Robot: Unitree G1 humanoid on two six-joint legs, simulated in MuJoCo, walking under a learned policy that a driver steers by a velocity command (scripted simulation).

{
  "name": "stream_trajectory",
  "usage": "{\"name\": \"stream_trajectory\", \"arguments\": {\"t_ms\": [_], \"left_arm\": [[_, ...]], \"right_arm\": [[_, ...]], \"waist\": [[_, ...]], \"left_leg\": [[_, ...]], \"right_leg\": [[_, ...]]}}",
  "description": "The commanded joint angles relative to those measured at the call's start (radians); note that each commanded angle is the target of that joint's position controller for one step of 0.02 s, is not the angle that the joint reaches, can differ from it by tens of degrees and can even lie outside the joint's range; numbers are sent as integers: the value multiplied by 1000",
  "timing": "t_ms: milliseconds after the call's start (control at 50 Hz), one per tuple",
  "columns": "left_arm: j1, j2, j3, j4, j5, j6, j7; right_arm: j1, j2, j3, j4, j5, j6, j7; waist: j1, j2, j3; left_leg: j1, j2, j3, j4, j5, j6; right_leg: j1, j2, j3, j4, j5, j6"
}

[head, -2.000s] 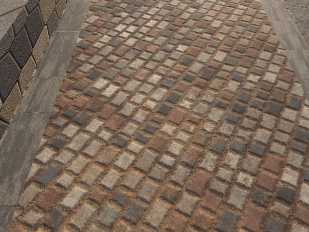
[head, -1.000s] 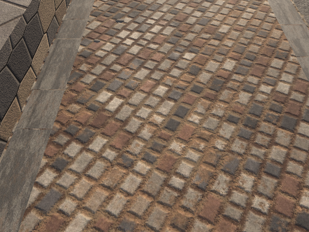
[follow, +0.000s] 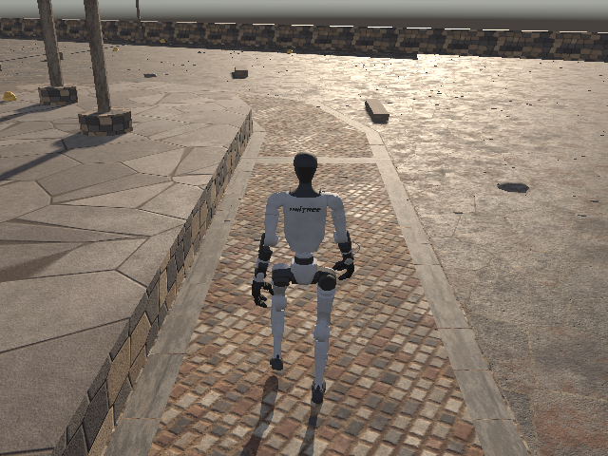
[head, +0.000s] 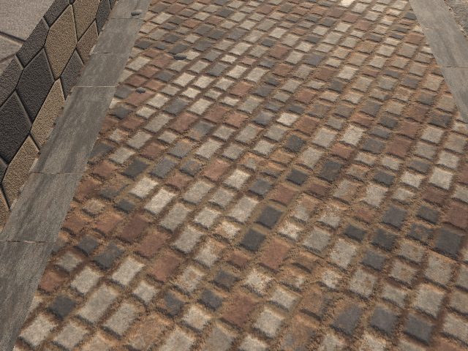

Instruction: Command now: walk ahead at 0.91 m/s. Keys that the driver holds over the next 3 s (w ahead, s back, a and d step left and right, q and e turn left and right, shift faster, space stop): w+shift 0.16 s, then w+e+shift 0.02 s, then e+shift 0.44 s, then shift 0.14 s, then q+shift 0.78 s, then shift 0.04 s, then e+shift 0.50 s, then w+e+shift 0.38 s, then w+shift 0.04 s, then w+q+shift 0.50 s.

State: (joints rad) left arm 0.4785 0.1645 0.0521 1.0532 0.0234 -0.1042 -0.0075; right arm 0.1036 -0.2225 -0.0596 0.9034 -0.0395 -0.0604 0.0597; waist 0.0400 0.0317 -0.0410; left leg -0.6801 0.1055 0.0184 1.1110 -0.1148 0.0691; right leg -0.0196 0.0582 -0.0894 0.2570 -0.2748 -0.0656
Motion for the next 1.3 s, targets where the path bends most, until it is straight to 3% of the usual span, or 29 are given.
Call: {"name": "stream_trajectory", "arguments": {"t_ms": [20, 120, 160, 180, 220, 240, 260, 280, 300, 320, 340, 380, 440, 540, 640, 680, 700, 720, 740, 780, 840, 920, 1000, 1180, 1220, 1240, 1260, 1280, 1300], "left_arm": [[34, 113, 14, -47, -7, -29, 0], [61, 128, 11, -39, -18, -44, 9], [57, 157, 12, -34, -13, -42, 8], [68, 174, 14, -27, -10, -37, 12], [52, 225, 26, -19, 8, -10, 28], [23, 219, 27, -31, -2, -3, 32], [93, 69, -4, -72, -30, 1, 18], [203, 53, -4, -68, -87, 0, 26], [44, 145, 23, -104, -65, 8, 43], [-44, 137, 24, -125, -51, 11, 43], [-69, 113, 26, -122, -36, 19, 37], [-53, 84, 33, -126, -4, 62, 14], [-98, 45, 27, -169, -2, 102, -4], [-258, 57, 8, -254, 1, 110, -39], [-213, 134, 36, -277, 21, 123, -36], [-69, 169, 59, -245, 34, 94, -12], [-127, 277, 80, -259, 24, 79, 4], [-135, 365, 99, -298, -3, 89, -6], [-158, 334, 96, -327, -26, 101, -3], [-261, 183, 47, -323, -17, 108, 15], [-282, 85, 2, -299, 7, 85, 29], [-265, 178, 20, -281, 7, 79, 37], [-292, 188, 23, -308, 5, 111, 46], [-341, 230, 44, -340, 10, 123, 42], [-334, 225, 52, -334, 1, 131, 27], [-292, 164, 42, -346, -5, 138, 15], [-424, 156, 29, -421, -5, 141, 23], [-448, 159, 24, -425, -6, 140, 22], [-424, 168, 27, -415, -10, 133, 20]], "right_arm": [[-155, -31, 3, -98, 3, 8, 7], [-290, -17, 19, -164, 17, 4, 10], [-265, -35, 14, -169, 20, 2, -4], [-228, -55, 8, -170, 18, 1, -15], [79, -121, -20, -93, 11, -14, -44], [261, -161, -37, -43, -8, -29, -57], [338, -258, -54, -34, -47, -42, -68], [324, -274, -62, -35, -37, -42, -45], [223, -216, -55, -55, -15, -38, -41], [167, -131, -30, -49, -7, -47, -42], [147, -86, -18, -37, -7, -51, -46], [156, -42, -2, -18, 12, -49, -65], [150, -72, -6, -23, 27, -62, -70], [95, -108, -15, -54, 42, -57, -80], [135, -169, -41, -82, 64, -17, -85], [130, -179, -44, -95, 63, 16, -78], [188, -100, -29, -117, 41, 27, -70], [297, -74, -23, -149, 24, 54, -77], [273, -86, -15, -136, 13, 68, -87], [165, -88, -16, -133, 17, 71, -95], [226, -65, -8, -78, 13, 105, -87], [195, -83, -16, -86, 27, 122, -73], [130, -93, -24, -128, 24, 136, -49], [204, -88, -36, -184, 41, 140, 0], [281, -120, -46, -171, 29, 130, -5], [282, -222, -64, -193, 15, 120, -24], [301, -323, -90, -202, 8, 117, -45], [268, -297, -90, -202, 10, 113, -64], [200, -277, -83, -219, 21, 110, -70]], "waist": [[-5, -53, 213], [0, -75, 237], [-23, -105, 183], [-45, -138, 134], [-183, -183, -31], [-265, -171, -120], [-184, 23, -276], [-125, 175, -461], [-103, 15, -345], [-90, -23, -179], [-67, -42, -79], [-17, 34, -5], [27, 61, 31], [22, 84, 49], [33, 66, 5], [103, 1, -48], [23, -220, -15], [-28, -232, -184], [-5, -87, -211], [-34, -5, -31], [-63, -41, -51], [-49, -92, -50], [-25, -132, -14], [-54, -133, -34], [-99, 4, 32], [-73, 256, 84], [-112, 244, 163], [-77, 108, 162], [-41, 81, 149]], "left_leg": [[-206, 11, 31, -138, 84, -26], [-15, -36, 111, -460, 189, 28], [86, -99, 151, -514, 130, 72], [163, -139, 158, -507, 73, 87], [461, -189, 114, -544, -14, 110], [712, -103, 44, -616, 77, 116], [1025, 214, -288, -586, 80, 144], [1170, 427, -710, -688, 303, 249], [1008, 347, -525, -690, 420, 200], [832, 314, -341, -697, 535, 170], [708, 266, -219, -731, 552, 124], [540, 225, -59, -786, 560, 79], [465, 213, 72, -817, 653, 75], [433, 138, 279, -788, 560, 49], [577, 216, 278, -516, 723, 11], [519, 175, 275, -155, 501, -37], [311, 22, 280, 140, -328, -81], [139, -124, 83, 382, -592, -130], [111, -71, -6, 374, -539, -129], [126, -22, -26, 237, -387, -100], [334, -30, -40, 50, -297, -69], [309, -68, -32, -106, -316, -71], [260, -54, 8, -153, -325, -86], [435, -72, 105, -443, -329, -18], [559, -38, -37, -739, -199, 34], [587, 216, -435, -866, -109, 97], [443, 283, -609, -898, 57, 214], [441, 226, -481, -873, 51, 203], [436, 160, -399, -855, 26, 170]], "right_leg": [[-33, -240, 218, -256, 17, -122], [37, -250, 88, -334, 422, -115], [140, -259, 35, -229, 851, -98], [175, -273, 41, -121, 1109, -91], [176, -273, 64, 295, 1300, -65], [28, -230, 61, 575, 1070, -49], [-294, -105, 61, 943, 300, -36], [-501, 21, 157, 1233, -259, -27], [-528, -62, 181, 1237, -123, -38], [-549, -88, 156, 1181, -83, -33], [-546, -122, 153, 1119, -71, -31], [-483, -143, 134, 1048, -64, -13], [-504, -143, 81, 948, 2, -4], [-394, -97, -44, 511, 343, -16], [-301, -29, -89, 419, 167, -81], [-136, -11, -26, 238, 233, -123], [-61, -232, 263, 232, 855, -170], [78, -451, 664, 187, 1078, -387], [36, -470, 632, 100, 795, -394], [-167, -369, 453, 38, 451, -293], [-273, -290, 258, 6, 491, -192], [-177, -297, 166, 7, 409, -154], [-173, -329, 140, -39, 83, -164], [-198, -396, 1, 41, -3, -86], [-355, -332, -99, 248, -93, 38], [-577, -192, -178, 534, -307, 119], [-678, -60, -3, 683, -362, 140], [-663, -85, 85, 786, -260, 137], [-659, -89, 108, 797, -149, 130]]}}
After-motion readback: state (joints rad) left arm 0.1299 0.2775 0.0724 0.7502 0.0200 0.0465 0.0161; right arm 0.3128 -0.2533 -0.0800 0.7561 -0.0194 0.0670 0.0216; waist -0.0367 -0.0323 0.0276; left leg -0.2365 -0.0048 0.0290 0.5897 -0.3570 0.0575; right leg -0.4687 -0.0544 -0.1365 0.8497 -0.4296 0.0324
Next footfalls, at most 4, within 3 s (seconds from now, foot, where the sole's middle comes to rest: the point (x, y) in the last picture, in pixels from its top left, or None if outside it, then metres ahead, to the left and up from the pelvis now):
0.24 left None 0.41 0.11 -0.78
0.68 right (294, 333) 0.60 -0.10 -0.78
1.22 left None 0.52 0.11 -0.78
1.70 right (283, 324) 0.62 -0.07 -0.78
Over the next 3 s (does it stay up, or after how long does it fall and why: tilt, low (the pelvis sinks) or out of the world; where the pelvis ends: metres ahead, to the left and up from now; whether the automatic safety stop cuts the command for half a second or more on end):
stays up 0.93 -0.24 -0.01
